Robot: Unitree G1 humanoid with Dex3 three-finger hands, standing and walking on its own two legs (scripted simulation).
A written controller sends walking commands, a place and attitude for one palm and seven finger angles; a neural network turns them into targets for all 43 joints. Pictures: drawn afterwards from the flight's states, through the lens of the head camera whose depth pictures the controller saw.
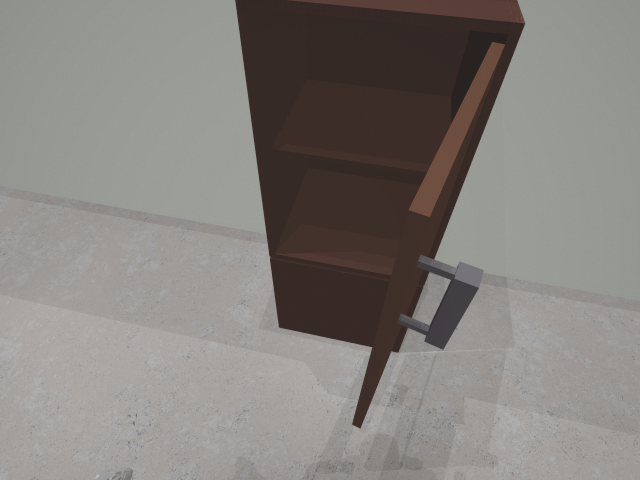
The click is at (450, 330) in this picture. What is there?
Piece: cupboard door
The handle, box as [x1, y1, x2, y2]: [397, 255, 483, 349]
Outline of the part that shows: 420,255 416,266 449,278 451,280 429,325 403,314 400,314 397,322 425,334 426,337 424,341 442,349 477,290 483,270 462,262 459,262 456,268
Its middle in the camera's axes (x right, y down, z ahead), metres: +0.13 +0.08 +0.45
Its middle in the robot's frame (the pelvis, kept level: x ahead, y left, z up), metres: +0.31 -0.11 +0.09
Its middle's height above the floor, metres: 0.86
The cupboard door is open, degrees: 76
